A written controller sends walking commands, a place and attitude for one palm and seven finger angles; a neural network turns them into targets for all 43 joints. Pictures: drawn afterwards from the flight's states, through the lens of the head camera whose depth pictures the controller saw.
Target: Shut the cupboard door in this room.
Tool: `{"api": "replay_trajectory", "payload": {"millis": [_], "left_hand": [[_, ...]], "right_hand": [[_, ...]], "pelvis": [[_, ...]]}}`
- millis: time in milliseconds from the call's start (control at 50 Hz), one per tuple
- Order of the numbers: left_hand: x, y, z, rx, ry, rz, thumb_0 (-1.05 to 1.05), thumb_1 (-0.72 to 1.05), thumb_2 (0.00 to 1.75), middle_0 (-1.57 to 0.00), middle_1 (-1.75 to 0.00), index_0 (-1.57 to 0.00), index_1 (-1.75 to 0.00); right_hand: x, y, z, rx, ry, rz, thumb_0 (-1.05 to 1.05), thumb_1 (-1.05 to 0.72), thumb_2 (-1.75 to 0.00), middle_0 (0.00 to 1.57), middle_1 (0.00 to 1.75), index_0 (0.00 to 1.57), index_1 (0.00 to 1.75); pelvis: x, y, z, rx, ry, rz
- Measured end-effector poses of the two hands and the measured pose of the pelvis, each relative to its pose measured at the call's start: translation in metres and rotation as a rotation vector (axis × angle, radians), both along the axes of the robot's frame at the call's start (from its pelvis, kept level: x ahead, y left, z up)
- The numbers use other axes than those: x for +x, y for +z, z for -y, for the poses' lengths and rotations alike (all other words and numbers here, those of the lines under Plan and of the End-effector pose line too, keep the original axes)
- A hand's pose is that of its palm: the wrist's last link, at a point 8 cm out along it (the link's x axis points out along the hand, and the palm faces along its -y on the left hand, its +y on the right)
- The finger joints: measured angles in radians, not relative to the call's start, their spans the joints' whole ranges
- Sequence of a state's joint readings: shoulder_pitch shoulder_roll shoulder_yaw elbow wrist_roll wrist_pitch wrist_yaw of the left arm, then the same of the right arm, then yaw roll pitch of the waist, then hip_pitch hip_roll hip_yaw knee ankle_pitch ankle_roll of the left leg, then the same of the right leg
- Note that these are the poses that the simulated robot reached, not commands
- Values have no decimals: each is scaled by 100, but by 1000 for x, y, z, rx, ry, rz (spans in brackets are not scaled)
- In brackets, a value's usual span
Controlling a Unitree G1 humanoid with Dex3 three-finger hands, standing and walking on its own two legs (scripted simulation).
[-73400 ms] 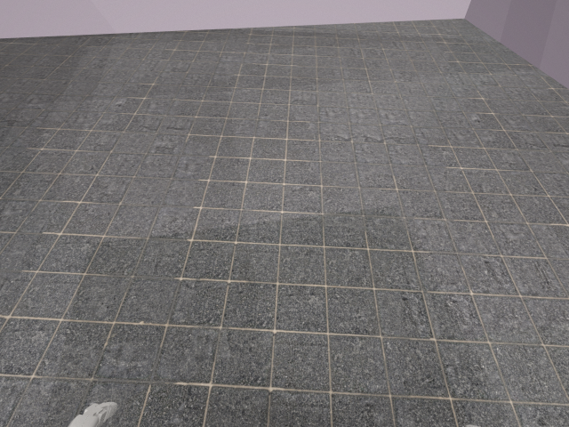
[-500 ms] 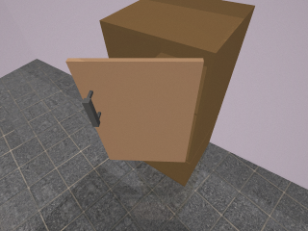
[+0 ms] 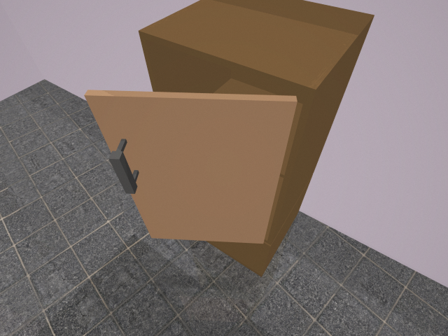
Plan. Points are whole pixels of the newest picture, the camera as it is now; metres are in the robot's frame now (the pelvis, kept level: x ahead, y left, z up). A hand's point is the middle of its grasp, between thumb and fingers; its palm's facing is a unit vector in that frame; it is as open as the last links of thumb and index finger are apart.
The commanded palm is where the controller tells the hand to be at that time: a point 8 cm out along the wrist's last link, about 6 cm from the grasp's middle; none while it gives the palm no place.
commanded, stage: come to a stop and stand still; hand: left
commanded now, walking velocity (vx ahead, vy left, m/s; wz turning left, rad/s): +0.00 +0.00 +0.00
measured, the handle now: (127, 166) +0.45 +0.25 +0.01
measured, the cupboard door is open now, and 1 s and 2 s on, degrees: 31 31 31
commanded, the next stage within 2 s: look again from close up in 0.36 s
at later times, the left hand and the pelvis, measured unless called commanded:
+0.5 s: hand out of the picture +0.02 +0.19 -0.17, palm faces +0.02 -0.98 -0.20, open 7.4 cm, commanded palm none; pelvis +0.01 +0.01 +0.00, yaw +0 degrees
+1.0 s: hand out of the picture +0.01 +0.19 -0.17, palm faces +0.02 -0.98 -0.19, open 7.4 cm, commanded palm none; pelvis -0.01 +0.01 +0.00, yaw +0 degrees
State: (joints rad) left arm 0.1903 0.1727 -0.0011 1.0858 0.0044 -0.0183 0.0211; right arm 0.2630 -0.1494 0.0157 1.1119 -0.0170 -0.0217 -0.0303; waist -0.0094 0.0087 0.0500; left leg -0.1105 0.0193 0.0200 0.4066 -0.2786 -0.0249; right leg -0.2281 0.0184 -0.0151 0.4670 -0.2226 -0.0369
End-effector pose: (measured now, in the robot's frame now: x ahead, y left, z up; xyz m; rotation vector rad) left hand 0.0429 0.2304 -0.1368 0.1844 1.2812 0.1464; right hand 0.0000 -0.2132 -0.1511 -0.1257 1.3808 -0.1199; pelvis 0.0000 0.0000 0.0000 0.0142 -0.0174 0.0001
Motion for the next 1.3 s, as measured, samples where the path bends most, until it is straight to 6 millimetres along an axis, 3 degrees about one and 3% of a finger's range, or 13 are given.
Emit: {"api": "replay_trajectory", "payload": {"millis": [180,460,1060,1100,1220,1260,1300], "left_hand": [[-11,-4,-3,-8,19,-42,0,92,89,-20,-30,-20,-29],[-24,-6,-6,-20,33,-77,0,91,89,-20,-30,-20,-29],[-42,-8,-7,-21,31,-86,0,92,89,-20,-30,-20,-29],[-16,9,-17,-20,118,100,1,92,89,-20,-30,-20,-30],[100,116,-27,15,84,889,2,92,89,-23,-33,-23,-33],[124,134,-25,-28,39,1083,1,92,89,-25,-36,-25,-36],[131,138,-18,-104,-17,1235,1,91,90,-28,-39,-27,-38]], "right_hand": [[11,4,5,-28,5,7,0,-92,-90,20,30,20,30],[11,6,0,-35,9,0,0,-91,-90,20,30,20,30],[-23,4,-12,-14,-17,-49,0,-91,-90,20,30,20,30],[-14,8,-7,-59,-13,61,0,-91,-90,20,30,20,30],[58,27,13,-111,24,518,1,-91,-90,20,30,20,30],[86,37,19,-124,54,648,1,-91,-90,20,30,20,30],[110,49,23,-138,96,758,1,-91,-90,20,30,20,30]], "pelvis": [[5,0,-3,-2,0,1],[6,1,-8,-4,0,9],[-7,1,-13,-8,-4,13],[-11,-2,-13,-7,-9,16],[-21,-13,-19,-8,44,-14],[-29,-22,-19,-1,42,-52],[-35,-33,-17,7,31,-91]]}}
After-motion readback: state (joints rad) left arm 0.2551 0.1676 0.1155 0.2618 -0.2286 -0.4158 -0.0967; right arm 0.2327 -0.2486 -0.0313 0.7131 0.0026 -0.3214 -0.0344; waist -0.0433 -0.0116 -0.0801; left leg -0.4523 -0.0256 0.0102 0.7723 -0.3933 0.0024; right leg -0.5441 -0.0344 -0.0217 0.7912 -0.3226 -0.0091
